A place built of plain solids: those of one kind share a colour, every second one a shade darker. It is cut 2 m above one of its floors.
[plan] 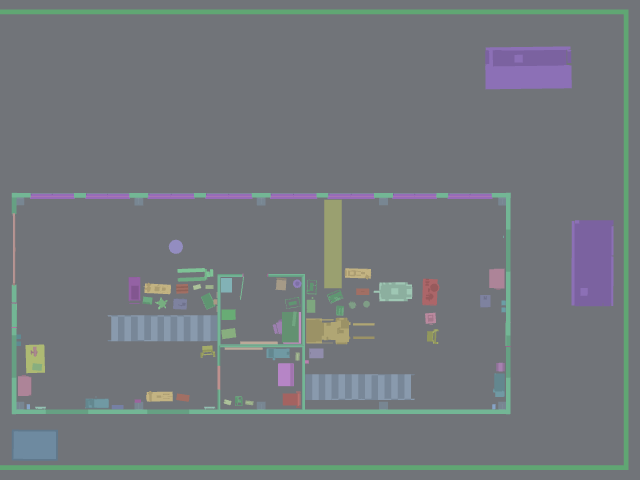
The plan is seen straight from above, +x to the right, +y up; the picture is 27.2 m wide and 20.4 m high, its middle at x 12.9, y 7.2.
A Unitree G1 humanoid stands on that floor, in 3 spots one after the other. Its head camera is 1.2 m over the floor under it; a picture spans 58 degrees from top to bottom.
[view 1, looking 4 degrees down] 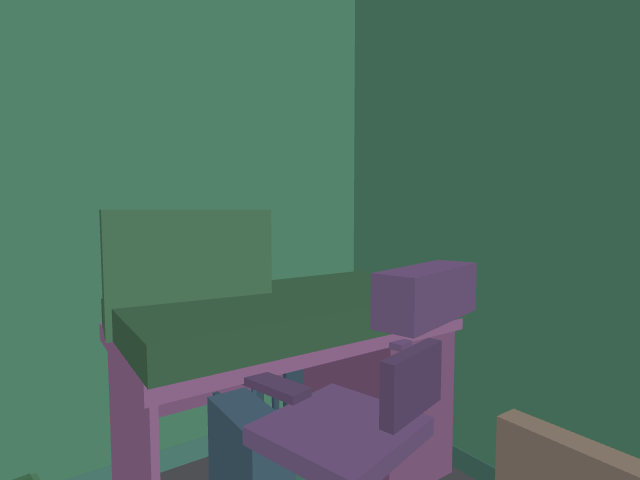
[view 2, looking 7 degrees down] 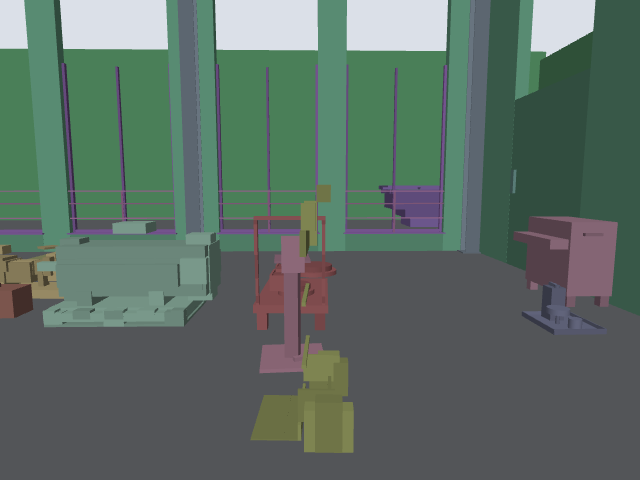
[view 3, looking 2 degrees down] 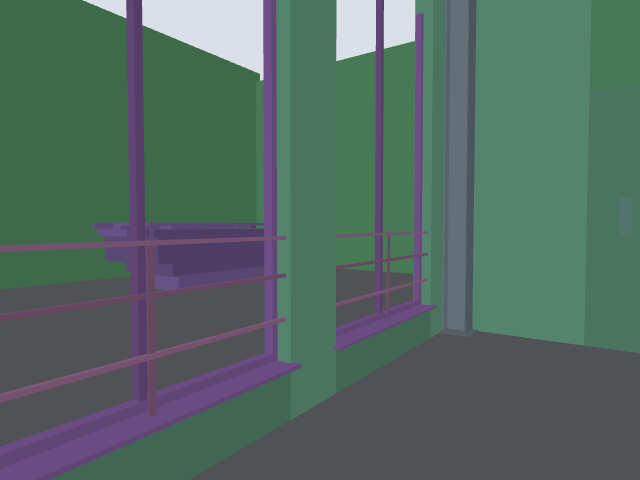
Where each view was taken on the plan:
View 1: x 10.15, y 4.40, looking -35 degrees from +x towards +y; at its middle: wall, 2.44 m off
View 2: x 17.74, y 0.95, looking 89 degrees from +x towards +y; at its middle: wall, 8.11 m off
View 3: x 15.80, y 7.35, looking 35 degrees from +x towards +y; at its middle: wall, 2.88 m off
